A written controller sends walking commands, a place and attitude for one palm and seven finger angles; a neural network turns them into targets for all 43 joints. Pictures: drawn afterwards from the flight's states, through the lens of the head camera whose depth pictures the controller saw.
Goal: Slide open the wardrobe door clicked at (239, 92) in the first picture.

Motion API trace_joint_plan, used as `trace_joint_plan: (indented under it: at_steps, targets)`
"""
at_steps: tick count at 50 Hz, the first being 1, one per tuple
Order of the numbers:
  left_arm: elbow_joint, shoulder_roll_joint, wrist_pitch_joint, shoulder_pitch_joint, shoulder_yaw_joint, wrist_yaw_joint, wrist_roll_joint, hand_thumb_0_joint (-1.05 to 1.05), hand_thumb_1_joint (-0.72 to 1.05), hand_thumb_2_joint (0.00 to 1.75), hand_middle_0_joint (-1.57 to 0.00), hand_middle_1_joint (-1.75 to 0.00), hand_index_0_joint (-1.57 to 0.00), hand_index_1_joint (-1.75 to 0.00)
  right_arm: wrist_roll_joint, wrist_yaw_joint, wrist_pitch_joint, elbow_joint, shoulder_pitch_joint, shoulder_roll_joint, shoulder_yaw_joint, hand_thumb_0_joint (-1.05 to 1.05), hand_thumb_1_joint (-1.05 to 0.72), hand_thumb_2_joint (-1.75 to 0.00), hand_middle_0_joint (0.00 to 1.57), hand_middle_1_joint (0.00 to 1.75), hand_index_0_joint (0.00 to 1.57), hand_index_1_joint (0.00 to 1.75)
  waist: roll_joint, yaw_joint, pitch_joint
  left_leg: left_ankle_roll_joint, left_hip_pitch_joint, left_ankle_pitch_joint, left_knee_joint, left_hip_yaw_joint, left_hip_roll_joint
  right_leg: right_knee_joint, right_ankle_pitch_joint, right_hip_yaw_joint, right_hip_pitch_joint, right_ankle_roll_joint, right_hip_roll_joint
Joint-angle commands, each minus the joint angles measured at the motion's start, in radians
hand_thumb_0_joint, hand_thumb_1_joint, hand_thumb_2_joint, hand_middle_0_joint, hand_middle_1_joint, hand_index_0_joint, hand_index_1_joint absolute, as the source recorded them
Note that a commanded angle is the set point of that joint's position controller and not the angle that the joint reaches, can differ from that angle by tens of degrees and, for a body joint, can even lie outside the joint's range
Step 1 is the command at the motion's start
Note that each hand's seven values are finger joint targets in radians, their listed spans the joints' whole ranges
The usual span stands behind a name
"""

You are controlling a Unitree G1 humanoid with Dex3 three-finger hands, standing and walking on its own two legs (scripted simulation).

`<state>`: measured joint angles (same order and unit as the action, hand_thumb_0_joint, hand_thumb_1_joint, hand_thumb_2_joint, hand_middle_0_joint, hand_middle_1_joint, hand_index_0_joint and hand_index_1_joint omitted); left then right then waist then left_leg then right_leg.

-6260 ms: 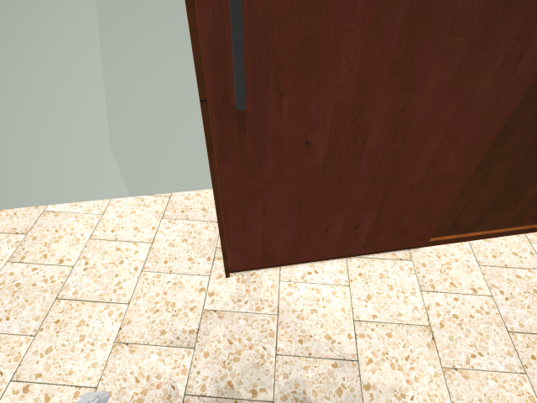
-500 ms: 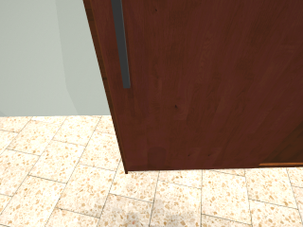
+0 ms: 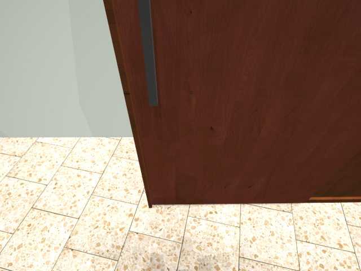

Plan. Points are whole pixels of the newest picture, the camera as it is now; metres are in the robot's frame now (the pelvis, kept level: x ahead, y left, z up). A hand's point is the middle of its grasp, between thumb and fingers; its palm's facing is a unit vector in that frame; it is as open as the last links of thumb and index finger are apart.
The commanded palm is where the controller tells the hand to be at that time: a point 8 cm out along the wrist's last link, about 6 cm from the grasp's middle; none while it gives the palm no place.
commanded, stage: shuffle to correct the standing spot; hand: left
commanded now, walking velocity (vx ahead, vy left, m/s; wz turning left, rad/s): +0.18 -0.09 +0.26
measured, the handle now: (149, 43) +0.55 +0.11 +0.23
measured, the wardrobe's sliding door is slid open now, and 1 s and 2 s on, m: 0.00 0.00 0.00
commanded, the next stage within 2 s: come to a stop and stand still in 0.30 s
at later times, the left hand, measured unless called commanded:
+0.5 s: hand out of the picture +0.09 +0.14 -0.18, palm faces +0.15 -0.97 -0.21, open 7.4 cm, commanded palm none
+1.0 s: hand out of the picture +0.09 +0.14 -0.19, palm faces +0.15 -0.97 -0.20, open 7.4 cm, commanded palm none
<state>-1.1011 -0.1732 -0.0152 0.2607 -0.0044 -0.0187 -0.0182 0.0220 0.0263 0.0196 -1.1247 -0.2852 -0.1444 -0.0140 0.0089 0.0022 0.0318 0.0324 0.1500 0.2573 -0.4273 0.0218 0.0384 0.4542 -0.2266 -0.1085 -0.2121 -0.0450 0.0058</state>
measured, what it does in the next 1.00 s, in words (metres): walks ahead: left foot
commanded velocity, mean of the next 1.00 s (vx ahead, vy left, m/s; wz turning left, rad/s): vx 0.00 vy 0.00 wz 0.03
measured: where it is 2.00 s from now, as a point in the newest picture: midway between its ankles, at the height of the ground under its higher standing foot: outside the picture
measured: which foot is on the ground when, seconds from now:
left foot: down 0.00-0.42, up 0.44-0.84, down 0.86-1.00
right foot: down 0.00-0.86, up 0.88-1.00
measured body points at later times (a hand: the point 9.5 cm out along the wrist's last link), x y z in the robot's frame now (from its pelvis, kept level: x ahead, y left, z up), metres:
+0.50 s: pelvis +0.09 -0.03 -0.01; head +0.12 -0.04 +0.44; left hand +0.08 +0.19 -0.16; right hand +0.04 -0.24 -0.17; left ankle +0.00 +0.11 -0.69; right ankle +0.07 -0.09 -0.74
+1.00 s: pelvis +0.11 -0.03 -0.01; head +0.14 -0.02 +0.44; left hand +0.08 +0.19 -0.17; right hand +0.23 -0.23 -0.16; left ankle +0.15 +0.07 -0.74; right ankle +0.08 -0.13 -0.72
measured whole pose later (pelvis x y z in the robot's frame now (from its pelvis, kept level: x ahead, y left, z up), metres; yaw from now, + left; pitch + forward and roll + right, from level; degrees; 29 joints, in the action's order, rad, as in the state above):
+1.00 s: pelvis +0.11 -0.03 -0.01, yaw +4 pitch -2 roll +2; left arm -1.04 -0.15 0.03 0.29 -0.03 -0.05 -0.03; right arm 0.02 0.04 -0.01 -0.99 -0.11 -0.12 0.01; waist 0.04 0.04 0.09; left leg -0.04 0.29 0.22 -0.54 0.11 -0.02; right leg 0.82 -0.53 -0.05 -0.28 -0.02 0.03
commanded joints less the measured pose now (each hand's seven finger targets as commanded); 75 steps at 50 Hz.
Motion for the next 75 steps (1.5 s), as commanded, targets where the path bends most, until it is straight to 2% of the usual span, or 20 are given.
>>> trace_joint_plan:
  at_steps: [1,8,11,15,19,21,27,34,41,43,44,45,50,52,53,54,58,61,66,75]
  targets:
    - [0.027,-0.104,0.003,0.093,-0.035,-0.003,-0.001,0.00,0.90,0.90,-0.20,-0.30,-0.20,-0.30,0.009,-0.004,-0.008,0.022,-0.093,-0.063,0.016,0.00,-0.90,-0.90,0.20,0.30,0.20,0.30,0.055,0.011,0.090,-0.056,0.183,0.167,0.016,-0.016,0.014,-0.147,-0.374,0.163,-0.006,-0.020,0.136]
    - [0.044,-0.077,-0.006,0.109,-0.045,0.003,-0.002,0.00,0.90,0.90,-0.20,-0.30,-0.20,-0.30,0.008,-0.006,0.009,0.024,-0.158,-0.046,0.022,0.00,-0.90,-0.90,0.20,0.30,0.20,0.30,-0.066,-0.013,0.117,-0.089,0.160,0.078,-0.002,-0.081,0.048,-0.010,-0.303,0.074,-0.083,-0.032,0.112]
    - [0.061,-0.021,-0.018,0.082,-0.034,0.007,-0.007,0.00,0.90,0.90,-0.20,-0.30,-0.20,-0.30,0.007,0.013,0.022,-0.004,-0.223,-0.111,0.042,0.00,-0.90,-0.90,0.20,0.30,0.20,0.30,-0.249,-0.034,0.097,-0.186,0.010,-0.220,0.094,-0.316,0.215,0.239,-0.181,-0.040,-0.207,0.005,0.016]
    - [0.092,-0.021,-0.020,0.012,-0.047,0.017,-0.001,0.00,0.90,0.90,-0.20,-0.30,-0.20,-0.30,0.017,0.034,0.028,-0.014,-0.274,-0.127,0.051,0.00,-0.90,-0.90,0.20,0.30,0.20,0.30,-0.224,-0.060,0.096,-0.255,-0.152,-0.668,0.042,-0.353,0.282,0.347,-0.348,0.024,-0.357,-0.004,0.028]
    - [0.022,-0.042,-0.029,0.233,-0.070,0.026,-0.003,0.00,0.90,0.90,-0.20,-0.30,-0.20,-0.30,-0.004,0.029,0.029,0.030,-0.152,-0.111,0.061,0.00,-0.90,-0.90,0.20,0.30,0.20,0.30,-0.030,0.063,-0.049,-0.115,0.166,-0.351,-0.195,-0.098,0.113,-0.012,0.059,0.045,0.198,-0.004,0.050]
    - [-0.026,-0.138,-0.034,0.378,-0.080,0.006,0.001,0.00,0.90,0.90,-0.20,-0.30,-0.20,-0.30,-0.013,0.018,0.029,0.081,-0.074,-0.042,0.048,0.00,-0.90,-0.90,0.20,0.30,0.20,0.30,0.282,0.115,-0.087,-0.058,0.425,0.357,-0.602,0.035,-0.039,-0.133,0.387,0.431,0.331,-0.151,0.387]
    - [0.029,-0.040,-0.040,0.146,-0.032,-0.026,-0.009,0.00,0.90,0.90,-0.20,-0.30,-0.20,-0.30,-0.016,0.005,-0.006,0.021,-0.069,0.053,0.032,0.00,-0.90,-0.90,0.20,0.30,0.20,0.30,0.050,0.006,0.041,-0.019,0.262,0.190,-0.441,0.041,0.014,-0.071,0.874,0.114,0.082,-0.127,0.259]
    - [0.046,-0.087,-0.007,0.187,-0.052,-0.038,-0.008,0.00,0.90,0.90,-0.20,-0.30,-0.20,-0.30,-0.012,0.008,-0.042,0.089,0.052,-0.028,0.050,0.00,-0.90,-0.90,0.20,0.30,0.20,0.30,0.101,0.034,0.014,-0.007,0.287,0.119,-0.334,0.039,-0.014,-0.010,0.913,0.170,0.161,-0.126,0.292]
    - [0.079,-0.098,0.005,0.148,-0.055,-0.036,-0.002,0.00,0.90,0.90,-0.20,-0.30,-0.20,-0.30,-0.007,0.012,-0.036,0.120,0.034,-0.059,0.062,0.00,-0.90,-0.90,0.20,0.30,0.20,0.30,0.043,-0.019,-0.017,-0.040,0.025,-0.178,-0.089,0.051,-0.018,0.127,0.765,0.146,0.031,-0.089,0.237]
    - [0.104,-0.039,0.009,0.143,-0.043,-0.038,0.009,0.00,0.90,0.90,-0.20,-0.30,-0.20,-0.30,-0.004,0.019,-0.022,0.119,-0.045,-0.133,0.073,0.00,-0.90,-0.90,0.20,0.30,0.20,0.30,-0.157,-0.035,-0.107,-0.195,-0.171,-0.824,-0.065,-0.183,0.231,0.317,0.166,0.042,-0.125,0.021,0.081]
    - [0.110,-0.011,0.011,0.150,-0.037,-0.042,0.006,0.00,0.90,0.90,-0.20,-0.30,-0.20,-0.30,-0.011,0.019,-0.022,0.128,-0.018,-0.136,0.066,0.00,-0.90,-0.90,0.20,0.30,0.20,0.30,-0.219,-0.011,-0.096,-0.281,-0.099,-0.935,0.007,-0.219,0.305,0.431,-0.369,0.056,-0.126,0.045,0.029]
    - [0.102,-0.023,0.021,0.140,-0.039,-0.042,0.002,0.00,0.90,0.90,-0.20,-0.30,-0.20,-0.30,-0.010,0.020,-0.018,0.141,0.036,-0.127,0.057,0.00,-0.90,-0.90,0.20,0.30,0.20,0.30,-0.205,0.002,-0.071,-0.295,0.006,-0.756,0.057,-0.211,0.295,0.479,-0.425,0.102,-0.089,0.034,0.040]
    - [0.065,0.014,0.039,0.184,-0.029,-0.024,-0.011,0.00,0.90,0.90,-0.20,-0.30,-0.20,-0.30,-0.001,0.008,-0.023,0.177,0.153,-0.126,0.057,0.00,-0.90,-0.90,0.20,0.30,0.20,0.30,-0.084,0.056,-0.020,-0.217,0.212,-0.087,0.145,-0.170,0.199,0.261,-0.200,0.067,0.026,0.040,0.058]
    - [0.073,-0.108,-0.035,0.228,-0.030,-0.049,-0.024,0.00,0.90,0.90,-0.20,-0.30,-0.20,-0.30,-0.020,-0.004,0.000,0.245,0.121,-0.136,0.060,0.00,-0.90,-0.90,0.20,0.30,0.20,0.30,0.103,0.042,-0.146,-0.106,0.068,-0.395,-0.354,-0.039,0.070,-0.115,0.623,0.195,0.067,0.049,0.149]
    - [0.116,-0.140,-0.037,0.159,-0.052,-0.049,-0.017,0.00,0.90,0.90,-0.20,-0.30,-0.20,-0.30,-0.016,-0.016,0.000,0.255,0.058,-0.059,0.065,0.00,-0.90,-0.90,0.20,0.30,0.20,0.30,0.316,0.001,-0.164,-0.059,0.266,0.077,-0.372,0.007,-0.024,0.016,0.972,0.307,0.187,-0.008,0.284]
    - [0.145,-0.126,-0.043,0.141,-0.035,-0.051,-0.019,0.00,0.90,0.90,-0.20,-0.30,-0.20,-0.30,-0.012,-0.019,-0.003,0.260,0.076,-0.064,0.062,0.00,-0.90,-0.90,0.20,0.30,0.20,0.30,0.225,0.004,-0.173,-0.041,0.311,0.170,-0.321,-0.005,-0.038,0.077,0.998,0.270,0.252,-0.069,0.285]
    - [0.195,-0.121,-0.017,0.060,-0.038,-0.050,0.002,0.00,0.90,0.90,-0.20,-0.30,-0.20,-0.30,-0.006,-0.014,-0.012,0.230,0.012,-0.110,0.071,0.00,-0.90,-0.90,0.20,0.30,0.20,0.30,-0.007,-0.034,-0.069,-0.085,0.037,-0.265,-0.135,-0.041,0.024,0.134,0.293,0.146,-0.066,-0.014,0.124]
    - [0.202,-0.107,0.015,0.088,-0.029,-0.042,-0.007,0.00,0.90,0.90,-0.20,-0.30,-0.20,-0.30,-0.003,-0.017,-0.030,0.254,0.069,-0.119,0.064,0.00,-0.90,-0.90,0.20,0.30,0.20,0.30,-0.088,0.001,0.152,-0.107,0.278,0.213,0.042,-0.153,0.054,-0.002,-0.289,0.146,-0.133,-0.001,0.057]
    - [0.225,-0.152,0.023,0.075,-0.043,-0.032,-0.008,0.00,0.90,0.90,-0.20,-0.30,-0.20,-0.30,0.006,-0.024,-0.044,0.244,-0.038,-0.127,0.071,0.00,-0.90,-0.90,0.20,0.30,0.20,0.30,0.049,-0.030,0.127,-0.069,0.201,0.240,-0.059,-0.073,-0.012,-0.107,-0.523,0.214,-0.294,-0.033,0.113]
    - [0.167,-0.076,0.044,0.277,-0.049,-0.017,-0.005,0.00,0.90,0.90,-0.20,-0.30,-0.20,-0.30,0.008,-0.009,-0.035,0.241,0.011,-0.182,0.077,0.00,-0.90,-0.90,0.20,0.30,0.20,0.30,-0.169,0.059,-0.008,-0.121,0.448,0.446,0.258,-0.260,0.101,0.237,-0.228,0.026,0.074,0.002,-0.048]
